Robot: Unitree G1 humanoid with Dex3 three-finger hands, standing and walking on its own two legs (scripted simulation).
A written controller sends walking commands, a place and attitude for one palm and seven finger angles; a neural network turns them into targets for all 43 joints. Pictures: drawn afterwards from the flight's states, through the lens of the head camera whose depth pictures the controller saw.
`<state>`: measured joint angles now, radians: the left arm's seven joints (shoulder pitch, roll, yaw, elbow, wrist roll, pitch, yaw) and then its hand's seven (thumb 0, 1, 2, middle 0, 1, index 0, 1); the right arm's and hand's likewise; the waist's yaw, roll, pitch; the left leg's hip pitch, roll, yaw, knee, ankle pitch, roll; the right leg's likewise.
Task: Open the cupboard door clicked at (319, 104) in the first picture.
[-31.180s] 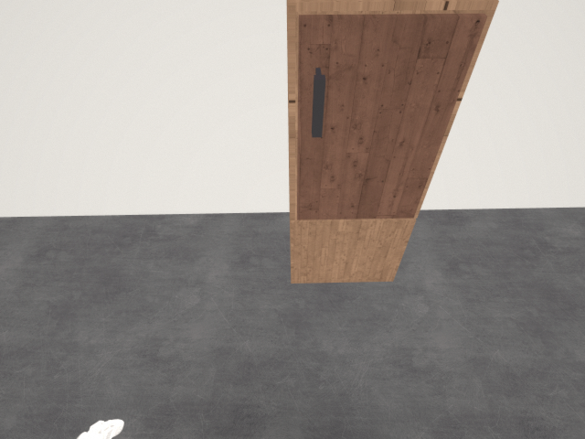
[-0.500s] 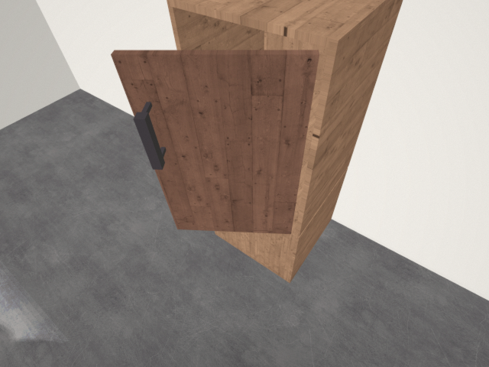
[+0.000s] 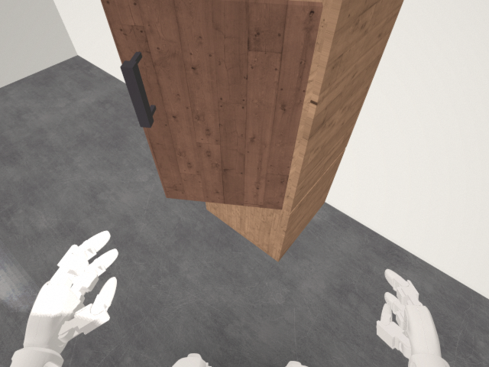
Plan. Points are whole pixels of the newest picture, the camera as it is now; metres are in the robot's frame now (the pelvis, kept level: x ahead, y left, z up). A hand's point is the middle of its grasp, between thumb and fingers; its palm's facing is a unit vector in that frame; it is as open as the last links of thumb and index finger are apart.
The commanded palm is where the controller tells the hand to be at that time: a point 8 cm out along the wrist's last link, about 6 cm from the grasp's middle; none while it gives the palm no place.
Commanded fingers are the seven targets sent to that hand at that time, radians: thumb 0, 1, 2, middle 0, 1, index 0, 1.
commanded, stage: raise the hand with hooked fingers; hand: left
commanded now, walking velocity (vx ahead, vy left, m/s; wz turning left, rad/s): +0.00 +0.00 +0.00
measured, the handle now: (142, 90) +0.60 +0.25 +0.11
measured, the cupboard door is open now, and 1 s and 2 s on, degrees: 32 32 32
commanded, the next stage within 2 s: move the hooked fingers beside the handle in 1.76 s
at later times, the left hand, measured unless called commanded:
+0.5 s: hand (63, 279) +0.23 +0.27 +0.06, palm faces -0.01 -1.00 -0.05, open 11.1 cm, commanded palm +0.20 +0.32 +0.06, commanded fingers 0.00 -0.10 0.47 -0.27 -0.94 -0.27 -0.94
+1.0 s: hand (45, 233) +0.27 +0.30 +0.10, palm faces -0.02 -1.00 -0.05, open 13.7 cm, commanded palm +0.25 +0.35 +0.11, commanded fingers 0.00 -0.50 0.30 -0.30 -1.20 -0.30 -1.20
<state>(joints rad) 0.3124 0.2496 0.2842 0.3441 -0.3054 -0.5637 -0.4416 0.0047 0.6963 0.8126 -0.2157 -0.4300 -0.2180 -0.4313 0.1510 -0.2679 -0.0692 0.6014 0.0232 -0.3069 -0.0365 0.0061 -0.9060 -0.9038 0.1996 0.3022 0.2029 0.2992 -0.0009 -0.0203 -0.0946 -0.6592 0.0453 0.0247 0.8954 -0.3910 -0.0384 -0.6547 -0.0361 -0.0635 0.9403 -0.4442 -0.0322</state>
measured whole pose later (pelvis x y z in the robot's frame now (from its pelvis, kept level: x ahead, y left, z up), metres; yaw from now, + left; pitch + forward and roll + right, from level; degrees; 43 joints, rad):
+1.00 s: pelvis +0.01 +0.04 +0.02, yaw +0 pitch +6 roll -2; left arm 0.06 0.40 0.38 0.23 -0.34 -0.13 -0.49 -0.01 -0.44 0.33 -0.30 -1.16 -0.30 -1.16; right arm 0.25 -0.26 0.06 0.54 0.04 -0.25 -0.09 0.01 -0.90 -0.90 0.20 0.30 0.21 0.30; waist 0.01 0.03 -0.07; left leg -0.55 0.03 0.02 0.85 -0.40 0.02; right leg -0.49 -0.04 -0.07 0.78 -0.39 0.02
